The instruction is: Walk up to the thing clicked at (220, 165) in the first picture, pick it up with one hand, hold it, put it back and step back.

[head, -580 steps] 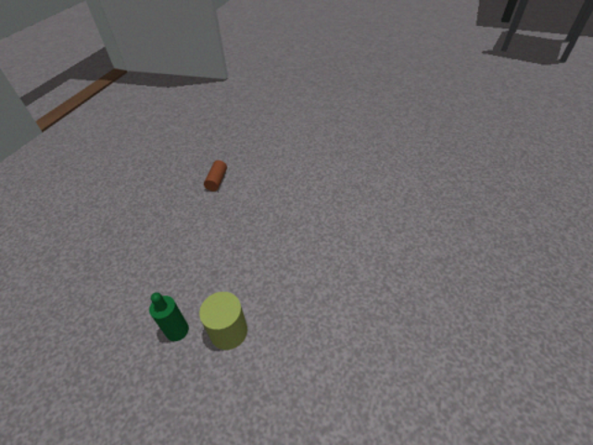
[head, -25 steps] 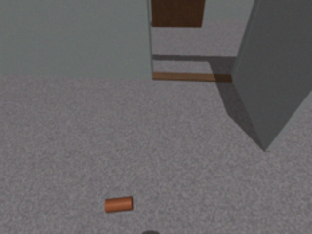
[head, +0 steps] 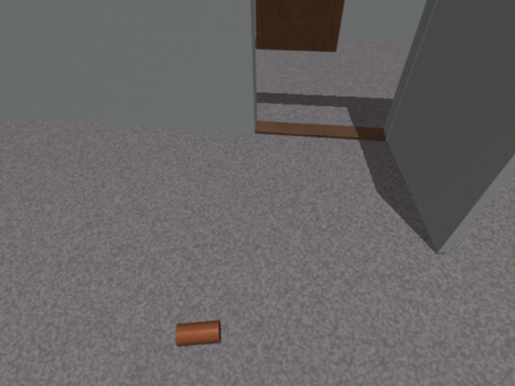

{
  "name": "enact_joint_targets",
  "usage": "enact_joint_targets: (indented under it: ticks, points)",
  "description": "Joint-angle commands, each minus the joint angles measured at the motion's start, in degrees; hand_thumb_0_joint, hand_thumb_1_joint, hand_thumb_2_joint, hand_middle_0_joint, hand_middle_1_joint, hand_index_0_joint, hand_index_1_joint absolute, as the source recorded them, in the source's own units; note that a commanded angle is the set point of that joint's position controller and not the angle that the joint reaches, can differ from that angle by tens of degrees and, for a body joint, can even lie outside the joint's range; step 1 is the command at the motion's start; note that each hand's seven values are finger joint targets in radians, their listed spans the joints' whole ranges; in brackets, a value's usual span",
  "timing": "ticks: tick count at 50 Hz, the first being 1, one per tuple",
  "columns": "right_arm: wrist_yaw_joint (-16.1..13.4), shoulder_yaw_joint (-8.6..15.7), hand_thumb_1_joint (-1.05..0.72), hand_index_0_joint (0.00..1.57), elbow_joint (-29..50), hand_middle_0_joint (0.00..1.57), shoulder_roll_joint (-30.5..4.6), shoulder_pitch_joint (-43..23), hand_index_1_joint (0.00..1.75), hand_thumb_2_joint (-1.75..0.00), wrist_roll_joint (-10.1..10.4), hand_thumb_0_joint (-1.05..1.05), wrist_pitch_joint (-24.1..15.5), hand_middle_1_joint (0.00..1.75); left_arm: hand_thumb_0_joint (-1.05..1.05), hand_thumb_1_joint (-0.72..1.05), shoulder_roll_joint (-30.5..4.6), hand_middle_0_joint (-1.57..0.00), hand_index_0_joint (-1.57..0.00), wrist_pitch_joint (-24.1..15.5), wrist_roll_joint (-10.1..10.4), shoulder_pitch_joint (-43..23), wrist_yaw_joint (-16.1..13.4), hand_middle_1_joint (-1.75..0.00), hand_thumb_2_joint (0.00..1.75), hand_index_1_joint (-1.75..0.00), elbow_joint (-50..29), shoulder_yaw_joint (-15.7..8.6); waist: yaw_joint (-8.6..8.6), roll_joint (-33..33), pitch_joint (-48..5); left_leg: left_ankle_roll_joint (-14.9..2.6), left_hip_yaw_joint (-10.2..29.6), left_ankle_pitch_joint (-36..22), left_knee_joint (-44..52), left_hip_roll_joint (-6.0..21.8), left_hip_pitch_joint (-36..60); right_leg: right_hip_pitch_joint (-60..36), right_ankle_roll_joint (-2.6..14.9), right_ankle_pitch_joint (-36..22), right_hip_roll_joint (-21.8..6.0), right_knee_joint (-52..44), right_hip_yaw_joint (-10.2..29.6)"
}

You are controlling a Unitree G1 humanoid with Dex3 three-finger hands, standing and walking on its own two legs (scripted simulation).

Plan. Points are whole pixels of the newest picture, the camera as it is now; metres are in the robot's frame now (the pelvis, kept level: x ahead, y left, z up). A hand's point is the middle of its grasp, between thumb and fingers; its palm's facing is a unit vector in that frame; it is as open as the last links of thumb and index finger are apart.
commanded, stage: stand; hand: left
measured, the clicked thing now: (198, 332) +0.45 +0.25 -0.75
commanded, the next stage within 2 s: rise first in 1.44 s
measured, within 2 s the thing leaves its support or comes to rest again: neither
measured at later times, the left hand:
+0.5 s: hand out of the picture +0.07 +0.26 -0.16, palm faces -0.04 -0.94 -0.34, open 7.4 cm
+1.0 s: hand out of the picture +0.08 +0.26 -0.16, palm faces -0.03 -0.94 -0.34, open 7.4 cm
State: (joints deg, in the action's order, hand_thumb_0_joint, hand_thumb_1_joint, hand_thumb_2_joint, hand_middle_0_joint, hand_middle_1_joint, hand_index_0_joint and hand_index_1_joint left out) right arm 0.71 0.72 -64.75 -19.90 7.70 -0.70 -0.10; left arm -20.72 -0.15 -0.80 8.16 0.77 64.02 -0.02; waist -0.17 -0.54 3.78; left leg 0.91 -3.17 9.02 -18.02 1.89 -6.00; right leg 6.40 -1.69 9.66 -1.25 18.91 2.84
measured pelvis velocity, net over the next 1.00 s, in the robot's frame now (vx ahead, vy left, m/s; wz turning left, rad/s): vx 0.01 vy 0.00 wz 0.02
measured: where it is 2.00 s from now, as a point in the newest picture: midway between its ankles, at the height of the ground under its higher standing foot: outside the picture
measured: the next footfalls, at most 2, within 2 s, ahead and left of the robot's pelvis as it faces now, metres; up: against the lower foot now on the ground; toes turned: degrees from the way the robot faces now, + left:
none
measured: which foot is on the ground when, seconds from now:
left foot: down 0.00-1.00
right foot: down 0.00-1.00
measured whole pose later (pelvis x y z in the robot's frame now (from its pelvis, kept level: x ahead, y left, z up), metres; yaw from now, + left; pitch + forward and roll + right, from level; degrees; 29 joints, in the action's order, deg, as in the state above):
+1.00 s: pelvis +0.01 +0.00 +0.00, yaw +1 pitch -2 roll +0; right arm 0.6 0.5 -64.7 -19.8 6.1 -0.3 -0.2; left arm -20.4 -0.4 -0.7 7.2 0.4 63.3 0.5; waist -0.2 -0.3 3.7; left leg 0.7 -2.4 10.2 -18.5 1.4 -6.1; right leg 5.9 -2.0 10.9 -1.8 18.8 2.0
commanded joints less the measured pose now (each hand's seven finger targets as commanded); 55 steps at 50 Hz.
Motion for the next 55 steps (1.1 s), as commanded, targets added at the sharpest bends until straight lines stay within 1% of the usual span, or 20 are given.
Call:
enact_joint_targets:
  ticks: [1,3,7,8,9,10,12,13,16,22,23,26,29,31,32,34,39,41,49,55]
  points:
    - [-0.7,2.4,-0.9,0.2,3.3,0.2,-12.2,-2.2,0.3,-0.9,-0.1,0.0,-1.4,0.3,0.0,0.9,-12.1,-0.2,-0.2,-1.5,0.1,-2.6,-1.2,-0.3,0.9,-0.3,-3.2,-2.1,-0.34,0.5,-2.8,-2.04,6.0,1.2,3.8,6.3,1.4,3.4,2.49,-1.1,-5.1,-3.8,3.8]
    - [-0.8,2.4,-0.9,0.2,3.1,0.2,-12.3,-1.6,0.3,-0.9,-0.2,0.0,-1.3,0.3,0.0,0.9,-12.0,-0.2,-0.2,-1.4,0.2,-2.7,-1.1,-0.3,0.9,-0.3,-3.2,-2.2,-0.45,0.7,-2.7,-2.13,5.9,2.6,3.9,6.2,0.9,3.4,2.68,-0.6,-5.2,-3.9,4.1]
    - [-0.7,2.5,-0.9,0.2,3.1,0.2,-12.3,-2.0,0.3,-0.9,0.0,0.0,-1.4,0.3,0.0,0.9,-11.8,-0.2,-0.2,-1.5,0.3,-1.9,-1.1,-0.3,0.9,-0.3,-3.2,-1.9,-0.14,0.8,-3.5,-2.03,6.0,-0.8,3.4,6.2,1.0,2.5,2.52,-3.1,-5.3,-3.3,3.7]
    - [-0.7,2.4,-0.9,0.2,3.0,0.2,-12.3,-1.8,0.3,-0.9,0.0,0.0,-1.4,0.3,0.0,0.9,-11.9,-0.2,-0.2,-1.5,0.3,-1.8,-1.1,-0.3,0.9,-0.3,-3.1,-1.9,-0.13,0.5,-3.2,-2.04,5.9,0.0,3.3,6.1,0.9,2.6,2.47,-2.4,-5.4,-3.4,3.9]
    - [-0.7,2.6,-0.9,0.2,3.1,0.2,-12.6,-2.1,0.3,-0.9,0.0,0.0,-1.4,0.3,0.0,0.9,-12.0,-0.2,-0.2,-1.6,0.1,-1.6,-1.1,-0.3,0.9,-0.3,-3.2,-2.0,-0.06,0.7,-4.2,-2.22,5.8,-0.7,2.8,6.3,1.9,2.4,2.59,-3.7,-5.6,-3.2,3.9]
    - [-0.7,2.4,-0.9,0.2,3.0,0.2,-12.1,-2.0,0.3,-0.9,0.1,0.0,-1.4,0.3,0.0,0.9,-12.1,-0.2,-0.2,-1.5,0.2,-2.2,-1.2,-0.3,0.9,-0.3,-3.2,-1.9,-0.31,0.1,-3.0,-1.92,6.1,-0.9,3.3,6.1,1.0,3.0,2.51,-2.8,-5.4,-3.2,3.6]
    - [-0.8,2.4,-0.9,0.2,3.0,0.2,-12.3,-1.8,0.3,-0.9,0.0,0.0,-1.3,0.3,0.0,0.9,-12.0,-0.2,-0.2,-1.4,0.1,-2.1,-1.2,-0.3,0.9,-0.3,-3.3,-1.9,-0.36,0.1,-3.4,-2.09,5.9,0.3,3.2,6.0,1.1,2.9,2.62,-2.8,-5.5,-3.2,3.9]
    - [-0.7,2.4,-0.9,0.2,2.9,0.2,-12.4,-1.9,0.3,-0.9,0.0,0.0,-1.4,0.3,0.0,0.9,-12.0,-0.2,-0.2,-1.4,0.2,-1.9,-1.2,-0.3,0.9,-0.3,-3.4,-1.8,-0.24,0.5,-3.5,-2.01,6.0,-0.6,3.2,6.2,1.3,2.9,2.67,-2.9,-5.5,-3.1,3.7]
    - [-0.6,2.4,-0.9,0.2,2.7,0.2,-12.6,-2.0,0.3,-0.9,0.1,0.0,-1.3,0.3,0.0,0.9,-11.7,-0.2,-0.2,-1.4,0.3,-1.4,-1.1,-0.3,0.9,-0.3,-3.2,-1.7,-0.01,0.9,-2.9,-2.12,6.2,1.2,3.5,6.0,0.7,2.9,2.57,-1.9,-5.5,-3.4,3.6]
    - [-0.7,2.4,-0.9,0.2,3.0,0.2,-12.3,-2.4,0.3,-0.9,0.2,0.0,-1.4,0.3,0.0,0.9,-12.1,-0.2,-0.2,-1.6,0.1,-1.8,-1.3,-0.3,0.9,-0.3,-3.6,-1.7,-0.21,-0.1,-4.8,-1.91,5.9,-4.7,2.3,6.2,2.5,2.2,2.58,-6.0,-5.8,-2.7,3.3]
    - [-0.7,2.3,-0.9,0.2,2.9,0.2,-12.3,-2.3,0.3,-0.9,0.2,0.0,-1.4,0.3,0.0,0.9,-12.0,-0.2,-0.2,-1.6,0.3,-2.1,-1.3,-0.3,0.9,-0.3,-3.6,-1.7,-0.36,-0.1,-4.1,-1.81,5.8,-4.1,2.3,5.9,1.8,2.3,2.57,-5.6,-5.8,-3.0,3.4]
    - [-0.7,2.4,-0.9,0.2,2.8,0.2,-12.5,-2.1,0.3,-0.9,0.2,0.0,-1.4,0.3,0.0,0.9,-11.9,-0.2,-0.2,-1.6,0.2,-2.1,-1.4,-0.3,0.9,-0.3,-3.7,-1.6,-0.35,0.1,-5.1,-1.94,5.8,-5.3,1.8,6.3,2.3,1.6,2.59,-6.5,-6.0,-2.8,3.2]
    - [-0.7,2.3,-0.9,0.2,3.0,0.2,-12.5,-2.8,0.3,-0.9,0.3,0.0,-1.4,0.3,0.0,0.9,-11.8,-0.2,-0.2,-1.7,0.1,-2.0,-1.4,-0.3,0.9,-0.3,-3.7,-1.5,-0.35,0.7,-6.3,-2.02,5.7,-8.3,1.3,6.5,3.3,0.8,2.52,-10.0,-6.1,-2.0,2.9]
    - [-0.7,2.1,-0.9,0.2,2.9,0.2,-12.1,-2.4,0.3,-0.9,0.2,0.0,-1.3,0.3,0.0,0.9,-12.0,-0.2,-0.2,-1.7,0.3,-2.4,-1.5,-0.3,0.9,-0.3,-3.7,-1.5,-0.53,-0.2,-4.8,-1.82,5.6,-6.3,1.7,6.1,1.9,1.0,2.42,-8.5,-6.0,-2.7,3.0]
    - [-0.8,2.3,-0.9,0.2,3.1,0.2,-12.4,-2.8,0.3,-0.9,0.2,0.0,-1.3,0.3,0.0,0.9,-11.9,-0.2,-0.2,-1.7,0.1,-2.4,-1.5,-0.3,0.9,-0.3,-3.8,-1.6,-0.39,0.5,-5.6,-1.99,5.5,-7.1,1.3,6.4,2.9,0.9,2.42,-9.4,-6.1,-2.5,2.9]
    - [-0.8,2.2,-0.9,0.2,3.0,0.2,-12.3,-3.1,0.3,-0.9,0.2,0.0,-1.2,0.3,0.0,0.9,-11.8,-0.2,-0.2,-1.5,0.2,-2.5,-1.5,-0.3,0.9,-0.3,-3.6,-1.6,-0.3,0.8,-4.4,-1.8,5.5,-5.6,1.9,6.1,1.8,1.4,2.53,-7.4,-5.9,-2.8,2.9]
    - [-0.7,2.2,-0.9,0.2,3.1,0.2,-12.2,-2.6,0.3,-0.9,0.2,0.0,-1.2,0.3,0.0,0.9,-11.9,-0.2,-0.2,-1.6,0.3,-2.4,-1.5,-0.3,0.9,-0.3,-3.6,-1.7,-0.45,0.4,-4.3,-1.8,5.5,-4.9,2.0,5.9,1.4,1.0,2.57,-6.9,-5.9,-3.0,3.0]
    - [-0.7,2.1,-0.9,0.2,3.2,0.2,-12.3,-3.2,0.3,-0.9,0.2,0.0,-1.3,0.3,0.0,0.9,-11.7,-0.2,-0.2,-1.5,0.3,-2.1,-1.4,-0.3,0.9,-0.3,-3.6,-1.7,-0.08,1.2,-4.4,-1.8,5.6,-4.5,2.2,6.0,1.4,1.0,2.5,-6.9,-5.9,-3.0,2.9]
    - [-0.9,2.2,-0.9,0.2,3.3,0.2,-12.4,-3.0,0.3,-0.9,0.3,0.0,-1.4,0.3,0.0,0.9,-11.9,-0.2,-0.2,-1.6,0.3,-2.8,-1.5,-0.3,0.9,-0.3,-3.7,-1.9,-0.35,0.3,-6.1,-1.83,5.7,-9.1,1.4,6.4,3.2,-0.2,2.67,-10.5,-6.2,-2.3,2.7]
    - [-0.9,2.2,-0.9,0.2,3.4,0.2,-12.3,-3.3,0.3,-0.9,0.3,0.0,-1.4,0.3,0.0,0.9,-11.8,-0.2,-0.2,-1.4,0.2,-2.4,-1.5,-0.3,0.9,-0.3,-3.5,-1.9,-0.17,0.6,-4.9,-1.75,5.8,-7.2,2.2,6.3,2.6,1.0,2.6,-8.2,-5.8,-2.5,2.4]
